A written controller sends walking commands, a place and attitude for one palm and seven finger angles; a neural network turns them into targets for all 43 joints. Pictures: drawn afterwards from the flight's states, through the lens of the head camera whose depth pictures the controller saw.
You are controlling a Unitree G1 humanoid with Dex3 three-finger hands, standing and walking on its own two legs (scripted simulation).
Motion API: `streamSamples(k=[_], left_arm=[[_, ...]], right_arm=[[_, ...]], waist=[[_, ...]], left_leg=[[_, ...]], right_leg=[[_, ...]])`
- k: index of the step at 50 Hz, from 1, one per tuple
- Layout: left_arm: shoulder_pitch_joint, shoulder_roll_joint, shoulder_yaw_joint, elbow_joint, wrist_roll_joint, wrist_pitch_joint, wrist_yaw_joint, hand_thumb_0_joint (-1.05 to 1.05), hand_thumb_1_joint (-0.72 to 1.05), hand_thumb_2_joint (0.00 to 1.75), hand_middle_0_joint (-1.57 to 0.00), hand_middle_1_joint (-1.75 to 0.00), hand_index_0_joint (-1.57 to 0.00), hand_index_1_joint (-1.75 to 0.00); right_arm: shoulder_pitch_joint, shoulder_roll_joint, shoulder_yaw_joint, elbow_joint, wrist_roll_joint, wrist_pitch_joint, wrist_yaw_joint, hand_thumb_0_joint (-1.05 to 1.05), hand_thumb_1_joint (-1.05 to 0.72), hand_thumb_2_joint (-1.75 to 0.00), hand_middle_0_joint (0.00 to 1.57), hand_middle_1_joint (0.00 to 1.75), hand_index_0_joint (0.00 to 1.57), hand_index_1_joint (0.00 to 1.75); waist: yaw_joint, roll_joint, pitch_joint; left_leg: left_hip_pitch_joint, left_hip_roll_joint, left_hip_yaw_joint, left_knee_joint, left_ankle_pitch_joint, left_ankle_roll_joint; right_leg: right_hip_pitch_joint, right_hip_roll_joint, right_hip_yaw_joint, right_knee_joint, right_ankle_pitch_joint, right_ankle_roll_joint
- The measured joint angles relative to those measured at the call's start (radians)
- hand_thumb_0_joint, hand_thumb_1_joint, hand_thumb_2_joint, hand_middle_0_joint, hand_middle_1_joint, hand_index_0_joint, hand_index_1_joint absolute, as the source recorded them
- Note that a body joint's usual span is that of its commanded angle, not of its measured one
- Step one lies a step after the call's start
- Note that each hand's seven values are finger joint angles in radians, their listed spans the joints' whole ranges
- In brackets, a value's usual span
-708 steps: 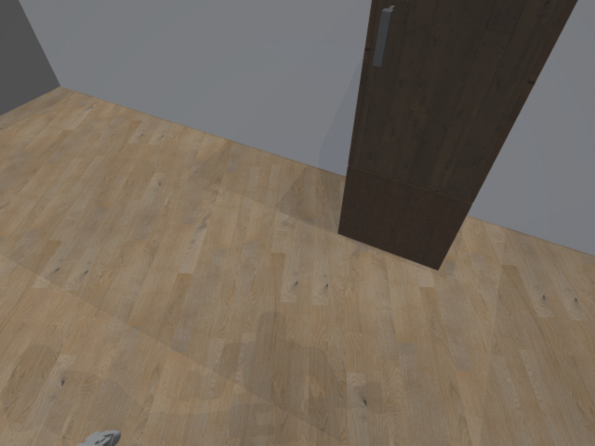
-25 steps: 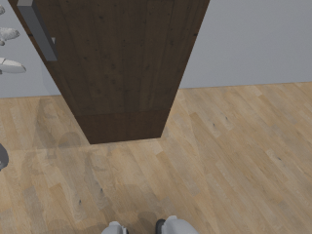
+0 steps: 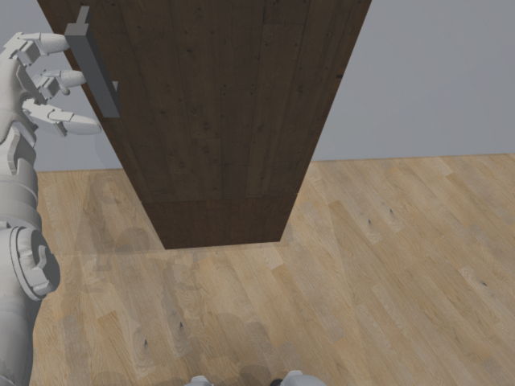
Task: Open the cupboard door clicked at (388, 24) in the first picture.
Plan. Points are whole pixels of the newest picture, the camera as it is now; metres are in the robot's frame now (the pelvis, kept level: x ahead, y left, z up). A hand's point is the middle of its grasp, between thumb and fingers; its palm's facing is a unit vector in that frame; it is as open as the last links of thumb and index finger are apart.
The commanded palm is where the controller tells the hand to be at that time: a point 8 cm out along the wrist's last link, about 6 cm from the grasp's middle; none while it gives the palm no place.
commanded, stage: slide the fingers in behind the handle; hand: left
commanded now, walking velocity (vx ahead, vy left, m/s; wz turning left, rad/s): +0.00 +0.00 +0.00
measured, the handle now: (99, 65) +0.55 +0.20 +0.15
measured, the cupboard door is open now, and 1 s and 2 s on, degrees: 0 0 0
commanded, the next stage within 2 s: close the thumb around the handle in 1.10 s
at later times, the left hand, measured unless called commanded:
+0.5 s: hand (97, 91) +0.51 +0.20 +0.14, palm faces +0.04 -1.00 -0.03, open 13.9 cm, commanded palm +0.48 +0.23 +0.14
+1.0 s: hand (106, 90) +0.51 +0.18 +0.14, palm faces +0.03 -1.00 +0.01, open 13.8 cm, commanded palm +0.48 +0.22 +0.14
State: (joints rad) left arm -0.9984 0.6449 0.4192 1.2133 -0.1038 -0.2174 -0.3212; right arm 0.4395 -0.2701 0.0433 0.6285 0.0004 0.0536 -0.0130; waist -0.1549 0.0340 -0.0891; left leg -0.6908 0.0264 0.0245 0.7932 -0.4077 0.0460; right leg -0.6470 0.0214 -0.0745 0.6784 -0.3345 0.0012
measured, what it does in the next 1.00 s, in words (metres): stands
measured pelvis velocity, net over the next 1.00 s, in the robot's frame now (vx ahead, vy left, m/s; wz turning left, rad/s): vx -0.01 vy -0.01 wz -0.01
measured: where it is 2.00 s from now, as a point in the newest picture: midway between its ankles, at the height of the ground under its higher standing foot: outside the picture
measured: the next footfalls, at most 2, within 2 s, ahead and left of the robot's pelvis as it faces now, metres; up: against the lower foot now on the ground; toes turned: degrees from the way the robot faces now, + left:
none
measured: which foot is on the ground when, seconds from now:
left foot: down 0.00-1.00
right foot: down 0.00-1.00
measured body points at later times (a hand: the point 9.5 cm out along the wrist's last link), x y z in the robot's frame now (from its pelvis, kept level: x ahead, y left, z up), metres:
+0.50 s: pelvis -0.01 -0.02 +0.00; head +0.09 +0.00 +0.44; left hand +0.50 +0.25 +0.14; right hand -0.02 -0.29 -0.11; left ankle -0.02 +0.08 -0.71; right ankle -0.01 -0.13 -0.71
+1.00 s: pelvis -0.01 -0.01 +0.00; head +0.08 +0.00 +0.44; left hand +0.50 +0.24 +0.14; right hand -0.04 -0.28 -0.11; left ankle -0.02 +0.08 -0.71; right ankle -0.01 -0.13 -0.71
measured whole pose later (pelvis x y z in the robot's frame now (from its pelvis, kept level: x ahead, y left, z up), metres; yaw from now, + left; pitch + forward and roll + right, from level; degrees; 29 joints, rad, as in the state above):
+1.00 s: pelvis -0.01 -0.01 +0.00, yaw -1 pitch +16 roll -3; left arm -1.02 0.58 0.42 1.25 -0.08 -0.26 -0.25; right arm 0.47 -0.29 0.03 0.64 0.00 0.02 -0.01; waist -0.18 0.03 -0.08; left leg -0.68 0.03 0.04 0.78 -0.38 0.04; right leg -0.66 0.03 -0.06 0.69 -0.32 -0.01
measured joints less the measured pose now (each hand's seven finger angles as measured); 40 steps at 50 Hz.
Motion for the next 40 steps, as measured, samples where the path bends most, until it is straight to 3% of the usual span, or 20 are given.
streamSamples(k=[11,15,20,23,30,40], left_arm=[[0.027,-0.073,-0.057,-0.037,-0.020,-0.024,0.016,-0.01,-0.50,0.30,-0.29,-1.20,-0.21,-1.17],[-0.013,-0.080,-0.041,0.011,-0.010,-0.014,0.022,-0.01,-0.50,0.30,-0.30,-1.20,-0.24,-1.18],[-0.035,-0.046,-0.009,0.042,0.025,-0.023,0.057,-0.01,-0.50,0.30,-0.30,-1.20,-0.30,-1.22],[-0.040,-0.031,-0.025,0.039,0.037,-0.033,0.064,-0.01,-0.50,0.30,-0.30,-1.20,-0.31,-1.23],[-0.042,-0.051,-0.016,0.044,0.005,-0.030,0.033,-0.01,-0.50,0.30,-0.30,-1.20,-0.31,-1.21],[-0.051,-0.040,-0.001,0.056,0.036,-0.039,0.062,-0.01,-0.50,0.30,-0.32,-1.22,-0.34,-1.23]], right_arm=[[-0.003,-0.012,-0.015,0.034,0.001,-0.010,0.003,0.00,-0.90,-0.89,0.20,0.30,0.21,0.30],[-0.024,-0.016,-0.007,0.034,0.004,-0.016,-0.003,0.00,-0.90,-0.89,0.20,0.30,0.21,0.30],[-0.023,-0.020,-0.006,0.002,0.002,-0.031,-0.007,0.00,-0.90,-0.89,0.20,0.30,0.20,0.30],[-0.014,-0.021,-0.007,-0.002,0.002,-0.035,-0.005,0.00,-0.90,-0.89,0.20,0.30,0.20,0.30],[0.013,-0.020,-0.003,0.019,0.006,-0.029,-0.007,0.00,-0.90,-0.89,0.20,0.30,0.20,0.30],[0.024,-0.018,-0.005,0.009,0.003,-0.036,-0.004,0.00,-0.90,-0.89,0.20,0.30,0.20,0.30]], waist=[[0.021,0.003,-0.001],[0.002,-0.005,0.004],[-0.019,-0.008,0.012],[-0.019,-0.005,0.020],[-0.017,-0.004,0.014],[-0.031,-0.006,0.018]], left_leg=[[0.023,-0.002,-0.016,-0.003,0.003,-0.009],[0.025,0.000,-0.015,-0.003,0.008,-0.011],[0.011,0.004,-0.007,-0.003,0.017,-0.015],[0.002,0.006,-0.005,-0.002,0.021,-0.017],[0.009,0.010,0.001,-0.013,0.027,-0.019],[0.000,0.011,0.007,-0.011,0.029,-0.017]], right_leg=[[0.026,-0.001,-0.015,0.003,-0.006,-0.009],[0.024,0.000,-0.014,0.010,-0.005,-0.014],[0.001,0.004,-0.007,0.021,0.001,-0.019],[-0.010,0.005,-0.004,0.025,0.005,-0.021],[-0.006,0.010,0.001,0.014,0.013,-0.023],[-0.018,0.011,0.008,0.017,0.018,-0.021]])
